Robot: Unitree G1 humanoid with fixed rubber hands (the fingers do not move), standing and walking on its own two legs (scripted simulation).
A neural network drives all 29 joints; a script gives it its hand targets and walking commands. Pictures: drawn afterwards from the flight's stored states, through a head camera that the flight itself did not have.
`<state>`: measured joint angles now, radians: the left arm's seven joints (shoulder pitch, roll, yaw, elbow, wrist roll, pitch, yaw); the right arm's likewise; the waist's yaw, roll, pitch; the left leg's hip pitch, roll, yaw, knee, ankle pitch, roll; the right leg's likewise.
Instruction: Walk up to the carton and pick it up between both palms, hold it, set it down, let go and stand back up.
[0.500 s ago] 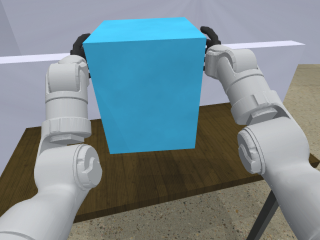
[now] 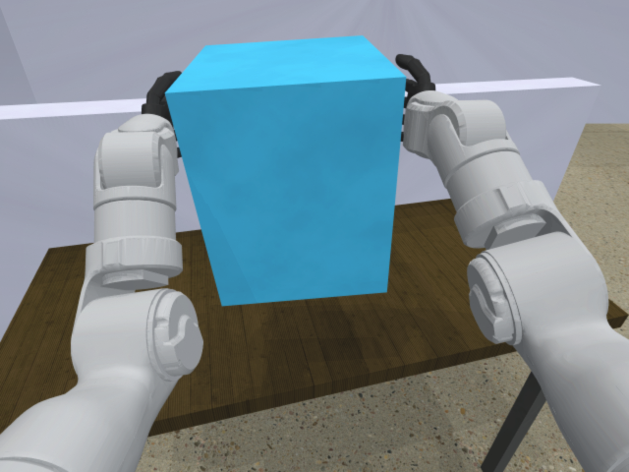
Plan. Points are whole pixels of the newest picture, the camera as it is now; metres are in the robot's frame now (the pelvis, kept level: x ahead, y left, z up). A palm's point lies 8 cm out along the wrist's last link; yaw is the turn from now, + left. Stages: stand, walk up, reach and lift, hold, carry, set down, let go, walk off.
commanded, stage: hold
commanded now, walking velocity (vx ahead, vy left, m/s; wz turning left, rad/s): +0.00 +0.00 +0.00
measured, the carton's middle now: (294, 166) +0.38 +0.00 +0.27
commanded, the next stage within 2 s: none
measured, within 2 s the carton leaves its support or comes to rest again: neither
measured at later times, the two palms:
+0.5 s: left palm (164, 123) +0.37 +0.14 +0.33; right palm (427, 110) +0.36 -0.15 +0.35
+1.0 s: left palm (157, 126) +0.38 +0.15 +0.33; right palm (417, 111) +0.36 -0.14 +0.34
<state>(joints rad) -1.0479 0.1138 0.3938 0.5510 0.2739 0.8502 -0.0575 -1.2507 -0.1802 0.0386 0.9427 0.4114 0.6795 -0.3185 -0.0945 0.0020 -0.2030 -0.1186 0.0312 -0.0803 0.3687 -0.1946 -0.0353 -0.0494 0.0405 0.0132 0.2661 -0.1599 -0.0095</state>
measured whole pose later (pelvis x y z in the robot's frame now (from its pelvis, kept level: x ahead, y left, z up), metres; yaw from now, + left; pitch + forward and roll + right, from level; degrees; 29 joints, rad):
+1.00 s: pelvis +0.00 +0.00 +0.00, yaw +1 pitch -3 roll -1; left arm -1.08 0.14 0.38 0.58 0.25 0.85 -0.05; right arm -1.26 -0.18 0.05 0.94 0.42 0.69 -0.32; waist -0.10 0.00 -0.21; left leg -0.13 0.03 -0.10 0.37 -0.19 -0.04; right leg -0.06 0.04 0.01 0.26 -0.16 -0.01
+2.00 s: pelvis +0.00 +0.00 +0.00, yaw +1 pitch -3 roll -1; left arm -1.08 0.11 0.40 0.58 0.26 0.85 -0.03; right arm -1.26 -0.20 0.07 0.96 0.43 0.69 -0.31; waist -0.10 0.03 -0.23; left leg -0.12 0.03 -0.09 0.36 -0.19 -0.03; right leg -0.05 0.04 0.02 0.26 -0.16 -0.01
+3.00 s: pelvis +0.00 -0.01 +0.00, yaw +2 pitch -2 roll -1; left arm -1.10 0.14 0.39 0.61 0.24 0.85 -0.04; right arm -1.27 -0.18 0.04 0.97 0.40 0.69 -0.31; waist -0.10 0.01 -0.23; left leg -0.14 0.03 -0.11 0.36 -0.18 -0.04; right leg -0.07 0.05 0.01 0.26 -0.16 -0.02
